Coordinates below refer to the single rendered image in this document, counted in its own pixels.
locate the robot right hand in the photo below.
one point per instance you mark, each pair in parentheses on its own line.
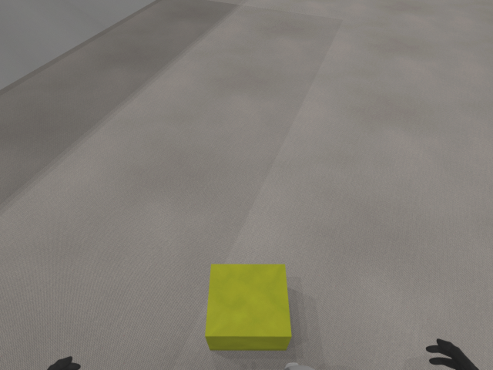
(459,360)

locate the carton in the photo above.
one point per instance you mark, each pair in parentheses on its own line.
(248,308)

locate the right robot shin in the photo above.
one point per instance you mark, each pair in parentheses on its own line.
(290,364)

